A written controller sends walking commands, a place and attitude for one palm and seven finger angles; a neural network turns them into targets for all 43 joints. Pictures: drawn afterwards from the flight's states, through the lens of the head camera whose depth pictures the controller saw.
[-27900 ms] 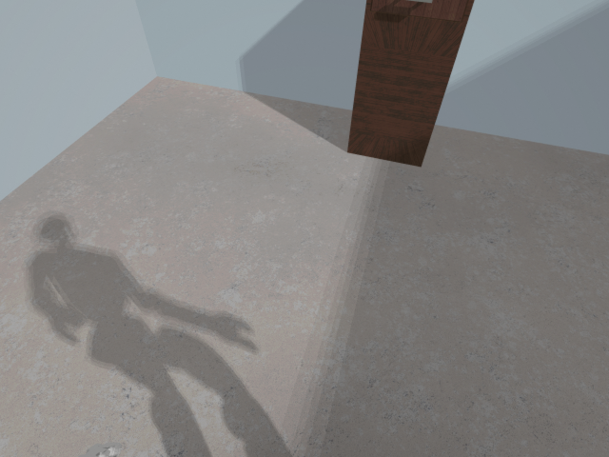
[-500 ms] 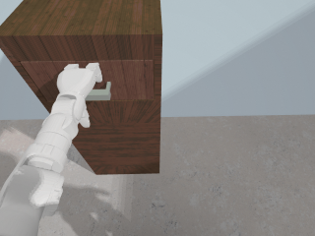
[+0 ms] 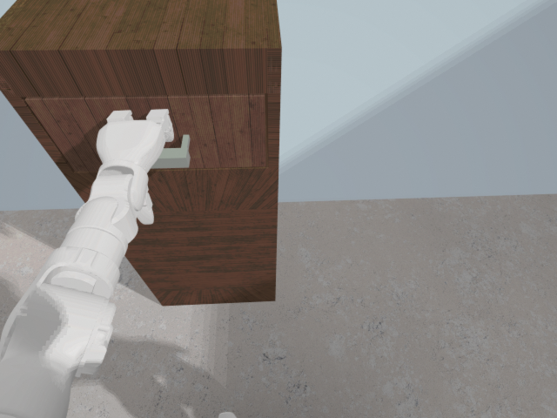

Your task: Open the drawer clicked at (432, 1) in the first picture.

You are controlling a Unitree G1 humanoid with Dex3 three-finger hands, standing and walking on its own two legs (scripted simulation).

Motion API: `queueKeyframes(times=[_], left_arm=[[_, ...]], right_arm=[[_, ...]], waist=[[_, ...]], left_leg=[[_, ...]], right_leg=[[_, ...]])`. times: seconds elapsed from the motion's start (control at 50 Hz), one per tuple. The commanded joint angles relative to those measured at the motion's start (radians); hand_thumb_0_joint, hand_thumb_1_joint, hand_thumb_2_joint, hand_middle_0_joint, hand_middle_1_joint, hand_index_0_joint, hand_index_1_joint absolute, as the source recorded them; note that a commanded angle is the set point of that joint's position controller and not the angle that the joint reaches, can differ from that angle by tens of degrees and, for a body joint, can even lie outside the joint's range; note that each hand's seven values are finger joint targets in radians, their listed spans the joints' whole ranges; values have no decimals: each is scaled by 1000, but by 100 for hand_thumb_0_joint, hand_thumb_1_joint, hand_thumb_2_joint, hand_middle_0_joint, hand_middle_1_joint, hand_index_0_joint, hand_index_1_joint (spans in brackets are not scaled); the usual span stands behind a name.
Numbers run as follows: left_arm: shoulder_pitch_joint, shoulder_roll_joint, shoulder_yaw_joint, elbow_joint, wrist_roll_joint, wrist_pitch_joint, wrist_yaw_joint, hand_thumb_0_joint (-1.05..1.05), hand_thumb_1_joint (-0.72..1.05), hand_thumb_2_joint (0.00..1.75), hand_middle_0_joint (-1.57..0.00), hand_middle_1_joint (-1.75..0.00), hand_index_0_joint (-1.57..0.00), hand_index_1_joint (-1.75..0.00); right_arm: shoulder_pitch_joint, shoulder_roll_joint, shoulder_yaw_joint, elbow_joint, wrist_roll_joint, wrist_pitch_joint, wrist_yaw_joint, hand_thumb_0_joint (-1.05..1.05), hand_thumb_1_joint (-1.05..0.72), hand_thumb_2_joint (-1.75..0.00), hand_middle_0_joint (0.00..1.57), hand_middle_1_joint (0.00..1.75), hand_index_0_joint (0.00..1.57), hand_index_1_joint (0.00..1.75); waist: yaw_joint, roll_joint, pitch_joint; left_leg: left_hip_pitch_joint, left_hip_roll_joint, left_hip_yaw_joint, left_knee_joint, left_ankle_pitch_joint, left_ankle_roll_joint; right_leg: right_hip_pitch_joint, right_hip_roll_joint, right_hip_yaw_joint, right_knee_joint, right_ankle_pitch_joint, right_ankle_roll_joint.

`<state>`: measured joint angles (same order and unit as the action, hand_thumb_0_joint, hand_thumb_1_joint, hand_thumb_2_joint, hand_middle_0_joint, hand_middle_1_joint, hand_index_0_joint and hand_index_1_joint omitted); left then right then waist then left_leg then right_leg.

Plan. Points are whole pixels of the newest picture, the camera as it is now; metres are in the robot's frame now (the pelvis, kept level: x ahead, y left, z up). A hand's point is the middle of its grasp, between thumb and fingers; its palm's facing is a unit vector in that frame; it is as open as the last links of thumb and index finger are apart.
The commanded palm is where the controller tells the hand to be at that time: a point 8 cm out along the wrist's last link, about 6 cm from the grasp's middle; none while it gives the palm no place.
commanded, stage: lower the fingers behind the handle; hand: left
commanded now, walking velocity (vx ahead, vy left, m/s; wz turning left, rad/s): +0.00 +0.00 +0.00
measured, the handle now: (157, 149) +0.53 +0.19 +0.06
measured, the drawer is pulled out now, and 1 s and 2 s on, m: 0.00 0.00 0.00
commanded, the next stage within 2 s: lift the fingers back up to retry in 0.64 s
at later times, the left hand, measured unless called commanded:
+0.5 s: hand (146, 169) +0.48 +0.20 +0.07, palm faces +0.01 +0.01 -1.00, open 13.8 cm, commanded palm +0.46 +0.20 +0.10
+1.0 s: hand (144, 166) +0.48 +0.20 +0.08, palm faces -0.01 -0.03 -1.00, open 13.8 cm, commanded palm +0.46 +0.20 +0.14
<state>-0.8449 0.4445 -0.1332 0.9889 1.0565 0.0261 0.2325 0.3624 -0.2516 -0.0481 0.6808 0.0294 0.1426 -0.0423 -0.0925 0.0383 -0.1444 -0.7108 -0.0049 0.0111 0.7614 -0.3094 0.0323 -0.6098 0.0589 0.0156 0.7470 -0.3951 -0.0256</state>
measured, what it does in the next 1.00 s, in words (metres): stands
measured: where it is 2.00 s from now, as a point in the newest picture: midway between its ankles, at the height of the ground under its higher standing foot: outside the picture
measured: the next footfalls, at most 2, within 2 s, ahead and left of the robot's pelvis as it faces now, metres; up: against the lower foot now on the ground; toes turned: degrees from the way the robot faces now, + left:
none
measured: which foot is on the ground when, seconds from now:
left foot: down 0.00-1.00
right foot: down 0.00-1.00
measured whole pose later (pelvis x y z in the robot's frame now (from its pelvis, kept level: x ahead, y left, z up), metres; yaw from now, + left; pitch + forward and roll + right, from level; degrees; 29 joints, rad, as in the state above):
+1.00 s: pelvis +0.00 +0.01 +0.00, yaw -1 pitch +15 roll -1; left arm -0.84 0.44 -0.12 0.97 1.04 0.06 0.20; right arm 0.36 -0.24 -0.04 0.67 0.03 0.14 -0.05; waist -0.10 0.05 -0.14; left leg -0.71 0.00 0.02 0.77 -0.31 0.04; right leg -0.61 0.06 0.03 0.75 -0.39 -0.02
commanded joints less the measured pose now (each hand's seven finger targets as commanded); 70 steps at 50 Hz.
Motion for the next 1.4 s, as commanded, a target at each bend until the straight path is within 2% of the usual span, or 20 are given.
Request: queueKeyframes(times=[0.0,0.14,0.2,0.26,0.3,0.38,0.5,0.54,0.6,0.64,0.72,0.78,0.82,0.88,0.96,1.04,1.08,1.22,1.32,1.38], left_arm=[[-369,142,37,-92,-2,21,28,0,-50,30,-30,-120,-30,-120],[-328,132,31,-23,1,58,19,0,-50,30,-30,-120,-30,-120],[-336,109,4,-7,-1,61,10,0,-50,30,-30,-120,-30,-120],[-339,153,30,10,1,62,5,0,-50,30,-30,-120,-30,-120],[-348,149,29,-14,-1,51,1,0,-50,30,-30,-120,-30,-120],[-349,126,18,-30,-2,44,-2,0,-50,30,-30,-120,-30,-120],[-348,166,40,-27,3,50,6,0,-50,30,-30,-120,-30,-120],[-350,135,16,-26,7,53,8,0,-50,30,-30,-120,-30,-120],[-333,184,61,-32,1,55,10,0,-50,30,-30,-120,-30,-120],[-339,143,22,-30,4,57,7,0,-50,30,-30,-120,-30,-120],[-349,183,48,-13,1,63,7,0,-50,30,-30,-120,-30,-120],[-403,201,66,-101,-4,53,6,0,-50,30,-30,-120,-30,-120],[-414,166,36,-117,-6,52,2,0,-50,30,-30,-120,-30,-120],[-455,224,82,-168,-13,39,2,0,-50,30,-30,-120,-30,-120],[-458,216,78,-222,-12,25,4,0,-50,30,-30,-120,-30,-120],[-496,218,85,-301,-14,10,8,0,-50,30,-30,-120,-30,-120],[-517,229,98,-334,-23,5,5,0,-50,30,-30,-120,-30,-120],[-506,223,92,-392,-36,26,-16,0,-50,30,-30,-120,-30,-120],[-493,232,87,-397,-51,49,-57,0,-50,30,-30,-120,-30,-120],[-404,229,87,-322,-55,58,-94,0,-50,30,-30,-120,-30,-120]], right_arm=[[65,-148,-54,-75,-5,-25,-1,0,-90,-90,20,30,20,30],[73,-151,-49,-71,-6,-20,2,0,-90,-90,20,30,20,30],[74,-154,-46,-75,-6,-19,2,0,-90,-90,20,30,20,30],[72,-157,-40,-82,-4,-20,-5,0,-90,-90,20,30,20,30],[78,-154,-43,-86,-5,-22,-5,0,-90,-90,20,30,20,30],[80,-150,-43,-94,-8,-23,-3,0,-90,-90,20,30,20,30],[78,-152,-41,-98,-5,-24,-7,0,-90,-90,20,30,20,30],[78,-149,-41,-97,-4,-25,-6,0,-90,-90,20,30,20,30],[78,-153,-41,-98,-5,-23,-7,0,-90,-90,20,30,20,30],[75,-148,-38,-98,-3,-21,-6,0,-90,-90,20,30,20,30],[76,-156,-36,-94,-2,-18,-9,0,-90,-90,20,30,20,30],[70,-151,-43,-99,-4,-20,-10,0,-90,-90,20,30,20,30],[66,-145,-43,-101,-1,-21,-11,0,-90,-90,20,30,20,30],[63,-148,-44,-96,-3,-25,-14,0,-90,-90,20,30,20,30],[48,-145,-45,-97,1,-31,-17,0,-90,-90,20,30,20,30],[41,-141,-51,-92,-2,-41,-14,0,-90,-90,20,30,20,30],[39,-144,-53,-88,-4,-44,-13,0,-90,-90,20,30,20,30],[7,-141,-51,-84,2,-42,-7,0,-90,-90,20,30,20,30],[-25,-145,-45,-85,9,-32,-8,0,-90,-90,20,30,20,30],[-42,-150,-37,-90,13,-19,-11,0,-90,-90,20,30,20,30]], waist=[[-31,-46,-279],[-25,-44,-246],[-40,-68,-226],[-40,-84,-207],[-33,-71,-249],[-34,-61,-256],[-31,-68,-259],[-37,-60,-245],[-20,-57,-274],[-27,-45,-248],[-34,-80,-233],[-22,-36,-309],[-29,-15,-305],[-19,-15,-341],[-18,2,-322],[-6,52,-380],[-9,25,-399],[7,46,-412],[10,16,-380],[16,-50,-318]], left_leg=[[294,-6,5,-55,200,21],[261,-6,2,-58,175,18],[243,-5,4,-54,150,20],[210,-5,3,-54,112,22],[231,-4,3,-48,129,22],[238,-3,3,-40,147,22],[226,-3,2,-37,124,23],[230,-3,0,-36,123,22],[232,-3,4,-38,136,23],[227,-4,3,-37,138,21],[207,-3,0,-41,120,23],[268,0,2,-45,161,23],[298,1,-2,-51,168,21],[319,3,-6,-60,200,22],[356,1,-7,-72,215,23],[436,3,-14,-76,287,17],[456,3,-15,-76,327,20],[518,0,-14,-90,432,17],[518,-5,-7,-111,440,20],[468,-8,4,-128,405,21]], right_leg=[[-2,12,-10,-127,226,-4],[-27,14,-18,-120,193,-8],[-43,12,-17,-123,180,-2],[-50,10,-14,-121,146,-1],[-41,10,-14,-112,156,-2],[-46,11,-16,-108,173,-3],[-49,11,-12,-106,151,0],[-69,13,-16,-106,143,-1],[-38,12,-13,-104,161,-2],[-54,14,-17,-105,159,-3],[-46,12,-14,-111,151,1],[-10,12,-12,-112,176,-3],[-27,15,-17,-115,173,-3],[20,15,-16,-119,202,-6],[17,18,-18,-135,211,-5],[32,21,-25,-130,250,-12],[63,21,-24,-136,284,-12],[114,20,-29,-147,377,-13],[163,13,-26,-168,416,-10],[202,3,-19,-187,427,-7]])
